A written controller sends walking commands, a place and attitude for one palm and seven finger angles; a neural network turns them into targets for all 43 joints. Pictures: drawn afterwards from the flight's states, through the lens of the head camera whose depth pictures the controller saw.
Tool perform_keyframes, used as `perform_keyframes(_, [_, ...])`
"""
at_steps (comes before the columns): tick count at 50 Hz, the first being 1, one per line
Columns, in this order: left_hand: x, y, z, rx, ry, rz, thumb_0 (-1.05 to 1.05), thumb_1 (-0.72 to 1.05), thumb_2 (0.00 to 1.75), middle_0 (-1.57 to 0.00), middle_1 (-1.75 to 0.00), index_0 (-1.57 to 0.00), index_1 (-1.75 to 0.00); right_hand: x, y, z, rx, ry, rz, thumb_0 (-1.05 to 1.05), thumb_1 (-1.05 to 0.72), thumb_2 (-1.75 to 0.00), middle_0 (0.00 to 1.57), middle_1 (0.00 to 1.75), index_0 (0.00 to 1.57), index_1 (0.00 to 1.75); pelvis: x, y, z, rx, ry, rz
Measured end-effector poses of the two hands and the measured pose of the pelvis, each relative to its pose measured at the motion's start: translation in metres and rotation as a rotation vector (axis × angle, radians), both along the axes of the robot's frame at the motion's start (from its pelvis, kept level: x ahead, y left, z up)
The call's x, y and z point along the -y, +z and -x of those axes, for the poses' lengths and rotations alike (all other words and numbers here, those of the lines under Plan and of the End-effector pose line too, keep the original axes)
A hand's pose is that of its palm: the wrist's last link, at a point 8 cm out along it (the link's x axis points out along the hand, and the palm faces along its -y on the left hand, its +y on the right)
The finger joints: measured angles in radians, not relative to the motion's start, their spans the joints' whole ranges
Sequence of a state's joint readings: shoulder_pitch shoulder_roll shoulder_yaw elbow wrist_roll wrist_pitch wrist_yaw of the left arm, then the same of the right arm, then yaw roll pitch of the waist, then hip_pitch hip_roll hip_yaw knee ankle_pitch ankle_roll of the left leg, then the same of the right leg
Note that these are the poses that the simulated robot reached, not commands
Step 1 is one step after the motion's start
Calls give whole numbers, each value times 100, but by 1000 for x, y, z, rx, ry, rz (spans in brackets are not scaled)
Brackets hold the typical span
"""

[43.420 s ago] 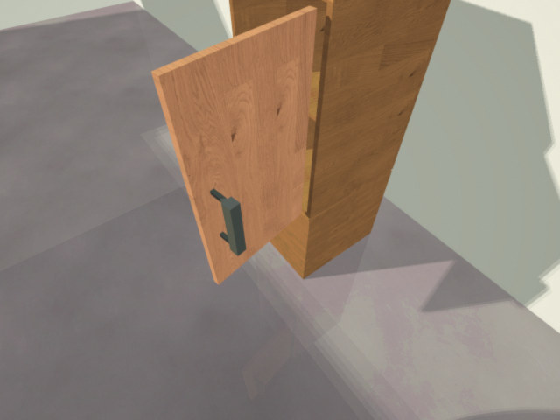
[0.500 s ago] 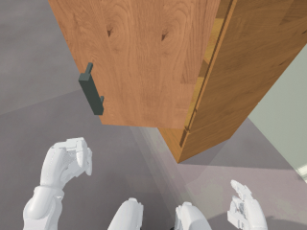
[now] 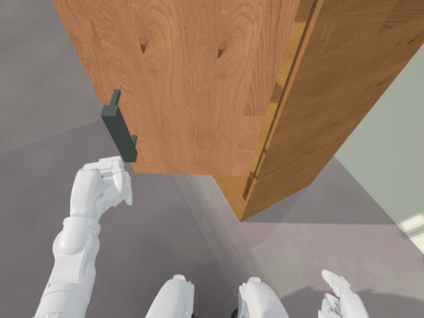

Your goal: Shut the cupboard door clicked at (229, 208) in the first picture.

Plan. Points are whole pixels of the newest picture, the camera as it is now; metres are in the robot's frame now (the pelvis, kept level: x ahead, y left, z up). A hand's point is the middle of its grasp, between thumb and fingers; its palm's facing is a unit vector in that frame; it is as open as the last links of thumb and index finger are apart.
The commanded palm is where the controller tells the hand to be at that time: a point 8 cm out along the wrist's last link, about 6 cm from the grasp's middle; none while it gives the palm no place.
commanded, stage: bring the fist close to the handle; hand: left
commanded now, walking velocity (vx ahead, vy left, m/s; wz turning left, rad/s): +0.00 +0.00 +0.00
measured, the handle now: (124, 128) +0.48 +0.21 +0.03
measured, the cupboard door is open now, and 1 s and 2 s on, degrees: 61 60 37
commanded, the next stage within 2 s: push the door shut along its arc in 0.64 s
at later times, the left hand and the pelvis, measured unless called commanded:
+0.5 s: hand (133, 166) +0.38 +0.17 +0.03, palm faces +0.01 -1.00 -0.03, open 3.1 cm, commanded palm +0.36 +0.23 +0.03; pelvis +0.00 +0.00 +0.00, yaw -1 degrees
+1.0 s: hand (133, 158) +0.40 +0.18 +0.03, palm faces -0.06 -1.00 -0.03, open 3.1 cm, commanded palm +0.39 +0.22 +0.03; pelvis -0.01 +0.00 -0.01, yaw +0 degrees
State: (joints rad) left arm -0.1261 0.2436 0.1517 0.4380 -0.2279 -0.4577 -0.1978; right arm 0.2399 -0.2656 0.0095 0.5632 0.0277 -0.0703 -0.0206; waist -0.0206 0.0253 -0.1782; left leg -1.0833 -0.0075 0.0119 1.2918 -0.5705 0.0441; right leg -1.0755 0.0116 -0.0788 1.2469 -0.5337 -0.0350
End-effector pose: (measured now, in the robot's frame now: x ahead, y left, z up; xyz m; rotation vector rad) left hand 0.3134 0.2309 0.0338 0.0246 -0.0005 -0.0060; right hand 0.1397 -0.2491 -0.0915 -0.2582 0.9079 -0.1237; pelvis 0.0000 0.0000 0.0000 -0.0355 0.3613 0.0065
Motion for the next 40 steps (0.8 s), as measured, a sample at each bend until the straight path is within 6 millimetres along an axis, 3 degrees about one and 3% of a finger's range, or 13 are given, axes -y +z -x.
perform_keyframes(16, [8,-2,-52,-1,5,-3,2,90,90,-130,-150,-130,-150,2,-11,25,-95,-37,-5,1,-90,-90,20,30,20,30,-2,-2,2,-25,-9,-2])
perform_keyframes(27, [2,-6,-47,-8,24,-7,2,90,90,-130,-150,-130,-150,8,-12,43,-158,-67,-6,1,-90,-90,20,30,20,30,1,1,0,-26,-16,-9])
perform_keyframes(40, [0,-9,-52,-11,9,2,2,90,90,-130,-150,-130,-150,12,-11,28,-123,-50,16,1,-90,-90,20,30,20,30,2,-2,3,-28,-7,-4])
